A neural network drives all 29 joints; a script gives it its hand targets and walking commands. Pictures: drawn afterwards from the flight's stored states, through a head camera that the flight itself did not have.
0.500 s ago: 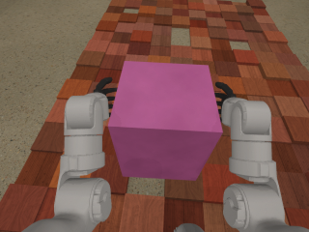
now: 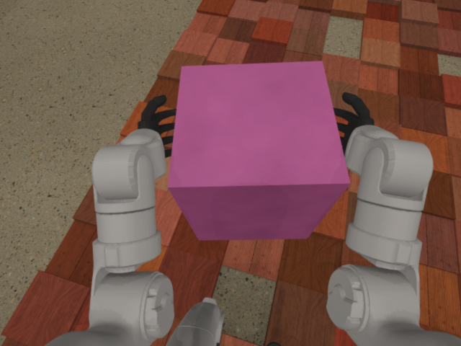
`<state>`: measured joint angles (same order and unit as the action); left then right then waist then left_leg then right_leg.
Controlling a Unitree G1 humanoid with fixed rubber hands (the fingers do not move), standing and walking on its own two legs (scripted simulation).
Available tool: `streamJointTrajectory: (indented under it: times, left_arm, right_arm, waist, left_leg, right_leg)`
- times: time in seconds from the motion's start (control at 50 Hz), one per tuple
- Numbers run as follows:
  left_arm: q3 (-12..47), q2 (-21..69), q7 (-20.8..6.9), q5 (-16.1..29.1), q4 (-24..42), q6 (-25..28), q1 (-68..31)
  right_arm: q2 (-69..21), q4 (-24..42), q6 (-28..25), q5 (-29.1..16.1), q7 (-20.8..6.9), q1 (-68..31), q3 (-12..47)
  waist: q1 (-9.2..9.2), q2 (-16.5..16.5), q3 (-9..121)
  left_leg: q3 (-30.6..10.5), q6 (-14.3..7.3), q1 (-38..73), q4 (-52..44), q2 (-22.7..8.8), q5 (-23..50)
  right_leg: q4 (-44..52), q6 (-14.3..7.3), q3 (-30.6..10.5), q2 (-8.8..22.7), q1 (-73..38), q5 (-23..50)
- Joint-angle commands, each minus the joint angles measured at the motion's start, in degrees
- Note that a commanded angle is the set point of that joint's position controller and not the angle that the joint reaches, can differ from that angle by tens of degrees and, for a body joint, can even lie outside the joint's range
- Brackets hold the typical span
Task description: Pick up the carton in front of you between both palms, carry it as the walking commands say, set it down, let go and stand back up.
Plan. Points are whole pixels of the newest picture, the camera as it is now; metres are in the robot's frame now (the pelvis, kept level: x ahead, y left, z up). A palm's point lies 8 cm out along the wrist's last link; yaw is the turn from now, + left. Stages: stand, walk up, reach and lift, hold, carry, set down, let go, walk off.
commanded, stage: carry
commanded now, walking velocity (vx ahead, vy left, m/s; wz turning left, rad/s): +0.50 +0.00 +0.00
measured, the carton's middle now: (252, 163) +0.40 +0.04 +0.04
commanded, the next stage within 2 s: none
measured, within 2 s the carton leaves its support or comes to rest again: neither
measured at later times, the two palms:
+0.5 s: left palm out of the picture +0.74 +0.14 +0.18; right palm out of the picture +0.74 -0.16 +0.18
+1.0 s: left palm out of the picture +1.03 +0.12 +0.10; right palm out of the picture +0.98 -0.17 +0.09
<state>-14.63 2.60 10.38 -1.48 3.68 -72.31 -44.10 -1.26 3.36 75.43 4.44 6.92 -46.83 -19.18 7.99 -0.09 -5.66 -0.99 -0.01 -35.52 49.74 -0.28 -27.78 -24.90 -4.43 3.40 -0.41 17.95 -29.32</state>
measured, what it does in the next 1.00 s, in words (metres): walks ahead: left foot 0.03 m higher, then right foot 0.06 m lower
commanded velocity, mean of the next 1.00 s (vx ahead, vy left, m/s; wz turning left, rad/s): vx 0.50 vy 0.00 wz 0.00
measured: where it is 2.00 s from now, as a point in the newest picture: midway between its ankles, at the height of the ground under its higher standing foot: (276, 108)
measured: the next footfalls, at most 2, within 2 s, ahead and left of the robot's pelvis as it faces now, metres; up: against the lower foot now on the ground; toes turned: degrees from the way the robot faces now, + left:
left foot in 0.02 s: +0.10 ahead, +0.12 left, +0.03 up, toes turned -4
right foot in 0.38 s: +0.42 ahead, -0.05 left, -0.03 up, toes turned -3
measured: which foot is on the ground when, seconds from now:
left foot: up 0.00-0.00, down 0.02-0.36, up 0.38-0.72, down 0.74-1.00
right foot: down 0.00-0.06, up 0.08-0.36, down 0.38-0.78, up 0.80-1.00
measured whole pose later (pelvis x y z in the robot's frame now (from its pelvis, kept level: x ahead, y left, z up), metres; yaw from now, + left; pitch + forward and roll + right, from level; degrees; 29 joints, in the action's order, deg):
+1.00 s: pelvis +0.65 +0.03 +0.02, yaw -2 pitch +8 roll +1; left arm -16.4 5.0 6.8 -4.0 2.8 -65.4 -36.2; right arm -5.0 4.7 65.8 3.4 8.4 -33.5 -14.4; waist -5.7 -0.2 -4.2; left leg 7.0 -0.5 -22.4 26.9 -2.7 -11.9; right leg -49.6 0.3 -0.3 2.0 35.9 -20.6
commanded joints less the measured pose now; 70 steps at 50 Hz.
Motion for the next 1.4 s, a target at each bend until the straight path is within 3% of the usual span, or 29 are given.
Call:
streamJointTrajectory:
  times: [0.0, 0.02, 0.04, 0.14, 0.22, 0.26, 0.3, 0.34, 0.38, 0.42, 0.46, 0.54, 0.62, 0.66, 0.68, 0.7, 0.72, 0.74, 0.8, 0.88, 0.98, 1.02, 1.04, 1.06, 1.08, 1.14, 1.18, 1.24, 1.38]
  left_arm:
    - [43.25, 56.51, -14.98, 29.48, 12.43, -0.22, -48.05]
    - [43.18, 55.14, -15.46, 28.96, 9.47, -0.87, -46.48]
    - [42.26, 55.73, -15.89, 27.83, 8.13, -0.82, -45.57]
    - [35.57, 49.62, -13.03, 16.55, 4.54, -0.37, -38.22]
    - [33.97, 46.84, -11.42, 11.68, 6.61, -1.0, -39.72]
    - [30.21, 43.04, -11.18, 8.81, 0.8, -2.13, -37.12]
    - [23.65, 37.2, -11.07, 4.43, -11.99, -3.64, -28.34]
    - [16.83, 30.71, -11.01, 1.68, -23.83, -5.36, -22.11]
    - [16.86, 33.9, -12.06, 5.8, -23.02, -5.49, -31.4]
    - [25.0, 46.52, -15.0, 16.04, -18.68, -3.82, -49.16]
    - [30.3, 54.15, -16.76, 24.78, -8.53, -3.41, -60.51]
    - [33.62, 65.71, -16.42, 32.47, -3.79, -3.15, -64.13]
    - [31.29, 69.07, -17.65, 29.55, -11.62, -1.09, -51.87]
    - [30.81, 69.75, -18.34, 27.03, -13.51, 0.74, -47.2]
    - [30.85, 69.37, -18.42, 25.75, -13.78, 1.63, -46.59]
    - [31.38, 69.8, -18.44, 24.99, -12.64, 2.35, -44.79]
    - [32.83, 69.63, -18.47, 24.53, -11.5, 2.81, -42.49]
    - [33.69, 68.41, -18.16, 23.25, -11.66, 3.31, -40.93]
    - [35.54, 67.36, -16.56, 22.12, -1.93, 5.76, -38.9]
    - [37.09, 61.74, -14.26, 16.86, 1.36, 7.31, -26.01]
    - [40.21, 53.86, -13.51, 12.53, 2.54, 7.73, -23.16]
    - [39.32, 50.66, -13.97, 11.52, 0.34, 6.84, -23.02]
    - [38.72, 48.93, -14.17, 11.5, -0.43, 6.28, -23.01]
    - [37.73, 45.85, -14.12, 12.11, -0.56, 5.66, -24.59]
    - [36.81, 44.33, -14.06, 12.78, -0.71, 4.94, -25.35]
    - [37.9, 45.91, -14.25, 17.36, 3.64, 3.19, -32.95]
    - [38.96, 48.14, -14.75, 21.52, 7.0, 1.61, -39.09]
    - [38.03, 49.21, -15.85, 25.07, 5.34, -1.5, -42.46]
    - [33.53, 55.53, -19.0, 28.13, -12.19, -3.37, -48.73]
  right_arm:
    - [-46.11, 3.07, -3.44, -14.0, -6.87, -30.05, 36.08]
    - [-44.36, 0.56, -3.21, -11.86, -7.08, -27.51, 35.31]
    - [-46.18, 2.74, -3.35, -12.54, -7.48, -28.45, 37.45]
    - [-56.8, 13.75, -3.5, -29.99, -12.32, -44.4, 50.57]
    - [-57.64, 15.18, -2.81, -35.44, -14.54, -49.61, 50.59]
    - [-56.13, 9.44, -1.43, -36.04, -14.62, -49.21, 49.11]
    - [-52.06, -2.57, 0.21, -33.78, -14.43, -45.14, 44.29]
    - [-47.98, -17.44, 1.69, -29.57, -13.36, -40.24, 36.46]
    - [-47.19, -21.35, 1.54, -26.17, -11.97, -45.58, 31.15]
    - [-51.87, -10.07, 0.54, -26.99, -10.65, -57.09, 32.07]
    - [-53.68, -10.22, 0.0, -23.57, -9.72, -57.83, 30.37]
    - [-54.88, -9.38, -0.25, -18.8, -8.3, -46.36, 24.9]
    - [-56.25, -13.45, -1.6, -15.78, -9.94, -37.34, 25.45]
    - [-58.68, -15.11, -3.12, -16.44, -11.45, -35.16, 28.72]
    - [-60.17, -14.74, -4.09, -16.88, -12.15, -34.78, 30.41]
    - [-60.27, -14.17, -5.13, -17.78, -12.6, -34.8, 32.51]
    - [-60.91, -13.46, -6.49, -18.3, -12.6, -32.29, 34.35]
    - [-62.26, -12.77, -7.51, -19.06, -12.52, -32.37, 35.96]
    - [-66.72, 4.92, -10.29, -23.8, -11.45, -37.52, 43.26]
    - [-65.15, 11.75, -10.98, -27.66, -11.59, -35.48, 49.64]
    - [-60.97, 8.82, -10.51, -30.58, -13.65, -32.75, 54.37]
    - [-58.49, 4.7, -9.61, -29.78, -14.16, -31.05, 53.06]
    - [-56.7, 3.48, -8.97, -29.43, -14.3, -32.52, 51.93]
    - [-55.93, 2.92, -8.2, -29.56, -14.27, -34.82, 51.43]
    - [-54.97, 0.96, -7.45, -29.49, -13.88, -35.39, 50.66]
    - [-55.71, 2.0, -5.79, -31.15, -12.56, -40.36, 47.98]
    - [-56.16, 0.46, -4.69, -29.81, -11.08, -40.56, 45.91]
    - [-53.47, -3.55, -2.31, -25.03, -8.87, -36.17, 40.66]
    - [-49.39, -15.09, 0.14, -15.11, -7.83, -34.87, 30.06]
  waist:
    - [-18.56, -15.04, 45.28]
    - [-19.11, -14.53, 41.93]
    - [-19.24, -11.28, 38.8]
    - [-15.54, -3.54, 35.34]
    - [-12.89, -9.08, 35.31]
    - [-8.36, -0.22, 34.04]
    - [-3.72, 9.57, 28.41]
    - [-0.1, 15.52, 31.97]
    - [1.09, 15.69, 34.13]
    - [-3.24, 9.75, 34.71]
    - [-5.46, -4.33, 32.57]
    - [-6.37, 0.69, 31.43]
    - [-5.95, 5.35, 32.54]
    - [-8.81, 4.19, 38.69]
    - [-11.91, 3.11, 42.36]
    - [-10.89, -9.88, 47.55]
    - [-10.35, -18.12, 52.97]
    - [-10.4, -13.22, 53.9]
    - [-12.52, -0.65, 45.64]
    - [-12.73, -7.91, 42.74]
    - [-11.36, -10.81, 38.21]
    - [-10.0, -3.51, 36.97]
    - [-7.67, 1.73, 36.66]
    - [-6.17, 17.78, 39.49]
    - [-4.89, 21.03, 40.43]
    - [-2.67, 8.3, 36.1]
    - [-3.01, 7.88, 35.08]
    - [-3.19, 9.08, 33.52]
    - [-2.55, 6.91, 24.58]
  left_leg:
    - [-18.34, -10.72, 58.27, -24.29, -9.26, 27.65]
    - [-29.83, -16.19, 62.3, -25.48, -12.78, 46.73]
    - [-29.26, -16.0, 67.43, -19.96, -13.32, 60.62]
    - [-15.68, -7.98, 59.01, -16.74, -8.45, 64.48]
    - [-10.25, -6.23, 35.6, -19.18, -5.79, 47.84]
    - [-2.31, -3.23, 22.62, -2.76, -2.27, 44.18]
    - [0.84, -2.46, 5.3, 13.51, 2.75, 4.38]
    - [-2.76, -2.04, -16.92, 30.25, 4.79, -6.95]
    - [-5.8, -1.82, -32.99, 43.28, 1.73, -11.15]
    - [-7.07, -1.82, -28.12, 40.1, -2.79, -4.49]
    - [-1.48, -0.73, -14.59, 27.95, -2.71, 6.68]
    - [1.91, -1.17, -3.78, 12.82, -4.49, 18.74]
    - [8.45, -2.36, 8.16, -9.16, -0.02, 22.1]
    - [11.08, -3.9, 22.75, -20.36, 3.36, 27.05]
    - [5.4, -6.35, 37.48, -21.75, -1.29, 29.42]
    - [-15.11, -12.38, 53.43, -19.96, -16.86, 45.13]
    - [-30.53, -19.64, 64.6, -20.46, -24.24, 54.07]
    - [-29.37, -19.95, 65.62, -20.22, -22.8, 52.88]
    - [-16.4, -12.22, 55.19, -22.85, -17.55, 48.39]
    - [-10.97, -10.41, 49.69, -24.45, -16.22, 45.34]
    - [0.91, -5.66, 34.77, -22.78, -11.73, 37.32]
    - [5.8, -2.85, 24.56, -13.79, -7.44, 30.36]
    - [6.28, -0.88, 16.12, -7.11, -6.76, 21.03]
    - [5.98, 1.64, 3.11, 2.95, -1.89, -0.8]
    - [2.66, 0.94, -5.79, 11.51, 0.39, -6.81]
    - [1.19, 0.37, -13.78, 16.52, -2.7, -1.07]
    - [2.09, -0.01, -11.58, 14.51, -2.0, 4.44]
    - [3.41, 0.05, -12.34, 11.06, -1.26, 8.06]
    - [10.05, -1.46, -1.8, -6.86, 1.65, 19.48]
  right_leg:
    - [-36.22, 4.62, -1.34, -3.18, 17.78, 0.46]
    - [-46.22, 4.04, -2.3, -5.1, 28.81, -7.12]
    - [-51.48, 3.14, -3.06, -3.51, 39.57, -8.3]
    - [-37.89, 2.63, 0.36, -1.5, 36.41, 4.01]
    - [-8.44, 1.84, -1.13, -2.35, 4.49, 33.92]
    - [4.18, 0.02, 1.0, -2.19, -15.55, 54.18]
    - [9.08, -2.39, -2.86, 5.04, -29.74, 63.52]
    - [-4.91, -9.41, -18.81, 17.91, -46.15, 86.76]
    - [-9.19, -13.19, -29.53, 24.27, -51.94, 72.62]
    - [-2.19, -13.02, -32.8, 24.17, -34.31, 34.1]
    - [5.16, -10.83, -24.76, 15.74, -16.84, 24.27]
    - [4.75, -9.23, -15.98, 11.86, -7.35, 34.19]
    - [1.66, -5.11, -8.5, 10.98, -11.84, 52.46]
    - [-11.01, -0.81, -2.99, 8.49, -13.72, 66.27]
    - [-21.79, 2.13, -1.65, 7.5, -4.7, 59.49]
    - [-35.45, 5.22, -1.69, 3.3, 10.85, 26.8]
    - [-50.0, 6.54, -3.31, -3.31, 23.42, -1.76]
    - [-54.63, 4.77, -6.67, -1.16, 27.18, -1.89]
    - [-41.91, 4.44, -7.6, 3.27, 28.18, 5.09]
    - [-24.16, 4.76, -4.4, 3.18, 21.0, 7.37]
    - [-1.23, 4.44, 2.11, 0.32, -0.43, 26.65]
    - [5.69, 3.77, 3.7, 1.24, -16.24, 31.62]
    - [4.89, 2.56, -1.35, 6.86, -24.78, 31.42]
    - [0.45, -1.9, -18.58, 18.74, -36.1, 44.54]
    - [1.16, -6.53, -25.02, 21.16, -40.13, 41.8]
    - [-0.27, -6.25, -19.01, 16.39, -38.91, 42.43]
    - [3.13, -3.99, -16.58, 15.5, -34.3, 38.45]
    - [4.99, -5.34, -16.73, 15.54, -33.57, 38.15]
    - [8.34, -4.77, -8.95, 11.83, -20.25, 42.88]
